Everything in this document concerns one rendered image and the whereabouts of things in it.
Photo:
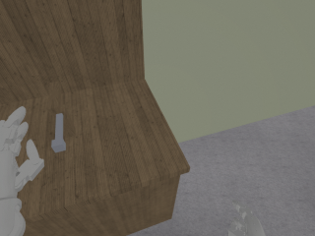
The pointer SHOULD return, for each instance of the robot left forearm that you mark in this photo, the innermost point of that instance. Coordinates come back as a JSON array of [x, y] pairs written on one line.
[[12, 223]]

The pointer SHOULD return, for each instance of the counter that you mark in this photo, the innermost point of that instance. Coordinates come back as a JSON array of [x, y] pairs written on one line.
[[121, 168]]

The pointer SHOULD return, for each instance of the left robot hand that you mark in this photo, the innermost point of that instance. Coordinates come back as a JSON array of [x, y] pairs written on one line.
[[11, 135]]

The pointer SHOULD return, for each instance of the right robot hand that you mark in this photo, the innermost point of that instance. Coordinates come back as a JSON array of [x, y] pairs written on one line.
[[251, 226]]

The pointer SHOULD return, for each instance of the tap lever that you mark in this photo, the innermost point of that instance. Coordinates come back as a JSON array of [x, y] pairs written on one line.
[[58, 144]]

